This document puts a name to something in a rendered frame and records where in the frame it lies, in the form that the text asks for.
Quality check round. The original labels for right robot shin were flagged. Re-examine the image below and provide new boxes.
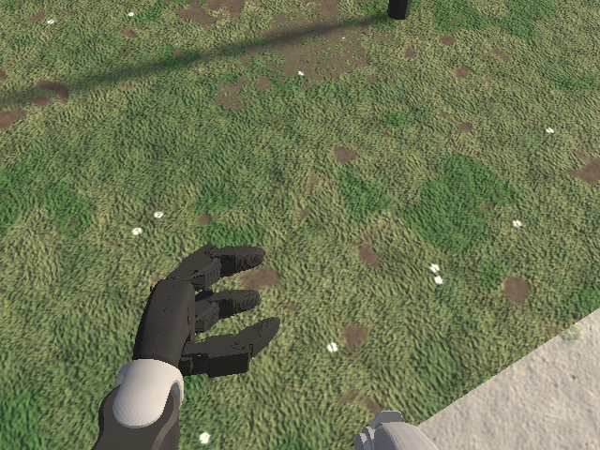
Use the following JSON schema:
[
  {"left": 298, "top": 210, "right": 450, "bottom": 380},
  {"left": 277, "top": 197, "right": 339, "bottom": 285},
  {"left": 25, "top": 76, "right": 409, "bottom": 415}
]
[{"left": 369, "top": 410, "right": 402, "bottom": 429}]

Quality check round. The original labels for robot right thigh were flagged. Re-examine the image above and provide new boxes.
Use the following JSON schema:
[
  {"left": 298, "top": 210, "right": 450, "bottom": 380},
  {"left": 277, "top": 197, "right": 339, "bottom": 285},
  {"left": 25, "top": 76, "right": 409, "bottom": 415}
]
[{"left": 354, "top": 422, "right": 439, "bottom": 450}]

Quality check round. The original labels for left robot hand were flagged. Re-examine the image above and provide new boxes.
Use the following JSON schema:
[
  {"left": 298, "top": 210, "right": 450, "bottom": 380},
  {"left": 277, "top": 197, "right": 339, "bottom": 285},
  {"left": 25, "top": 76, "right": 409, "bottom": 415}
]
[{"left": 130, "top": 244, "right": 280, "bottom": 378}]

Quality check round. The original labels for robot left forearm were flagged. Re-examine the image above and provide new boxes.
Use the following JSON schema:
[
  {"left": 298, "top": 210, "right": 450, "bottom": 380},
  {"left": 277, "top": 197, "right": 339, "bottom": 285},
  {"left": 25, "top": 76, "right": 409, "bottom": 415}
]
[{"left": 91, "top": 359, "right": 184, "bottom": 450}]

